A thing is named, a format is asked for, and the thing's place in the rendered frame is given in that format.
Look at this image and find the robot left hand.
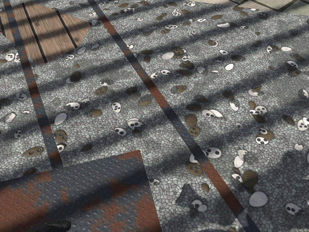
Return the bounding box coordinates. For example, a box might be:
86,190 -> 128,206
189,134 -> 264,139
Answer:
26,219 -> 71,232

